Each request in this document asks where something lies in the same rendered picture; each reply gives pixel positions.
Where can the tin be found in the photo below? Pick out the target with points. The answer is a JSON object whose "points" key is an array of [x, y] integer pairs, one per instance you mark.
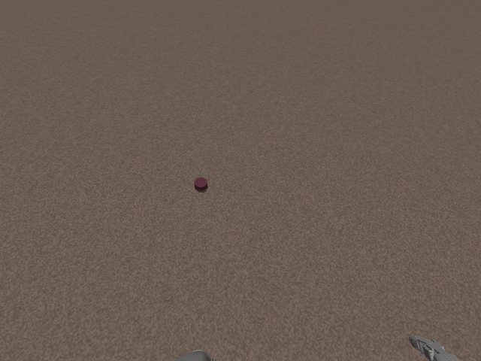
{"points": [[200, 183]]}

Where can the right robot hand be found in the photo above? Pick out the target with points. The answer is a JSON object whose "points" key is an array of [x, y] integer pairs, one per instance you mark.
{"points": [[433, 350]]}

